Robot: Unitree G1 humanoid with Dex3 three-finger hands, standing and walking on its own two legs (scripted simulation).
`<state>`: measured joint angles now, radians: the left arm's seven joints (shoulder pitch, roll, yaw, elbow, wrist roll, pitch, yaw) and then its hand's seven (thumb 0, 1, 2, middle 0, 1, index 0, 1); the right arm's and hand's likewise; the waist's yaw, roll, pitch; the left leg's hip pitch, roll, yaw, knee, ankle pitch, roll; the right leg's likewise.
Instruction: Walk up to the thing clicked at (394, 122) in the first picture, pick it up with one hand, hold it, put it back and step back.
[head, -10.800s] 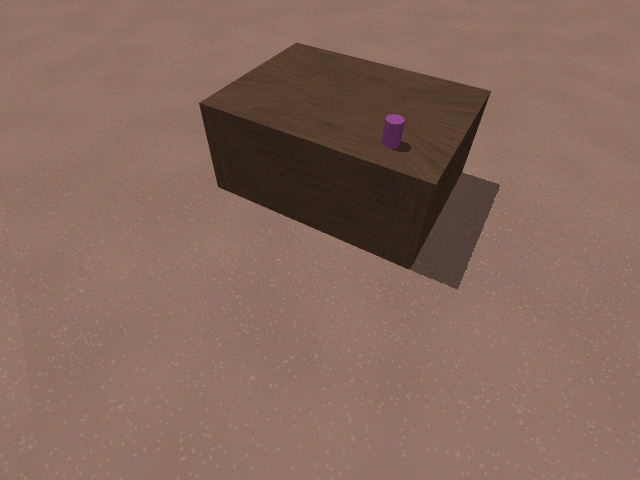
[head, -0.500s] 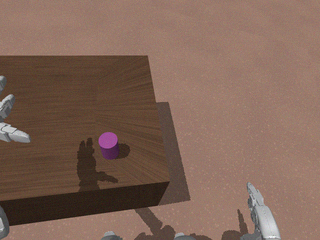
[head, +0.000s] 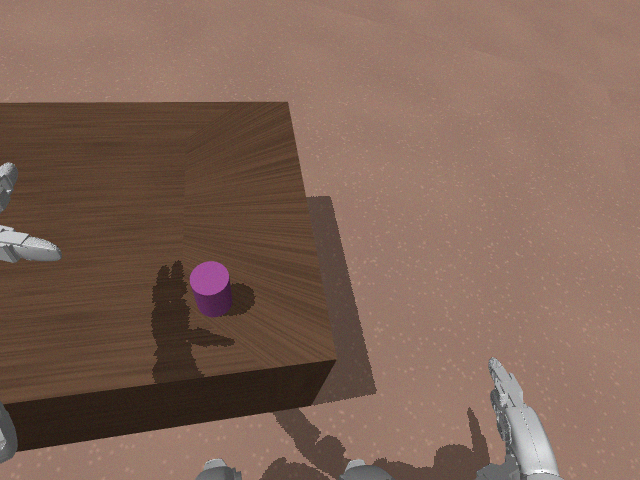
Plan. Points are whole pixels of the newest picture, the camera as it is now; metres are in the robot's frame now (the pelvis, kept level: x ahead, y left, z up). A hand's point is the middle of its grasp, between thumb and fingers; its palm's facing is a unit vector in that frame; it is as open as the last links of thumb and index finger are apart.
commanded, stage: go down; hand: left
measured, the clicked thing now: (212, 290) +0.47 +0.12 -0.22
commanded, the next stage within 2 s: none
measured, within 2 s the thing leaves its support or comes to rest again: neither
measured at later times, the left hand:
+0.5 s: hand (13, 224) +0.42 +0.30 +0.07, palm faces +0.02 -1.00 -0.02, open 16.8 cm
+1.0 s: hand (15, 234) +0.42 +0.31 +0.06, palm faces -0.01 -1.00 -0.02, open 16.9 cm
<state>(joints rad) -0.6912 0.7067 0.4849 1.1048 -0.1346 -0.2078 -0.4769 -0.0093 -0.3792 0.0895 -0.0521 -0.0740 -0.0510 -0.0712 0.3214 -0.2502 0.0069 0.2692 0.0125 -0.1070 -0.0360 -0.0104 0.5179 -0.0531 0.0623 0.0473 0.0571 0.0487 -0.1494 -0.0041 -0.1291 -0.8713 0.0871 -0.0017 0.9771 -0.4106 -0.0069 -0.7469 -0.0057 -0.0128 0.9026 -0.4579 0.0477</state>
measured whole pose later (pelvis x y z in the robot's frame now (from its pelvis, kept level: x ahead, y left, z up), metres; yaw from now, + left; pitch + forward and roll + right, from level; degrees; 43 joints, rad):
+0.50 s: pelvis +0.00 +0.00 +0.00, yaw +1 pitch +17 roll -4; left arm -0.64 0.70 0.50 1.08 -0.17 -0.28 -0.53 -0.01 -0.38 0.09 -0.05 -0.08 -0.05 -0.08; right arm 0.32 -0.26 0.01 0.25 0.01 -0.12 -0.03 -0.01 0.52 -0.05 0.06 0.05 0.06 0.05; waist -0.15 -0.01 -0.13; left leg -0.89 0.08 -0.01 1.01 -0.42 -0.01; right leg -0.76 -0.01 -0.02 0.93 -0.47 0.05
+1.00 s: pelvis -0.01 +0.00 -0.01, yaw +0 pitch +19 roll -4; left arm -0.63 0.72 0.53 1.10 -0.18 -0.34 -0.59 -0.01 -0.42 0.10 -0.05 -0.10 -0.06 -0.09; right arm 0.32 -0.25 0.02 0.23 0.00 -0.13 -0.03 -0.01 0.53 -0.05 0.06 0.05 0.06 0.05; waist -0.17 -0.02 -0.14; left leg -0.95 0.09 -0.02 1.05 -0.44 0.00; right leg -0.82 0.00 -0.02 0.97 -0.48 0.05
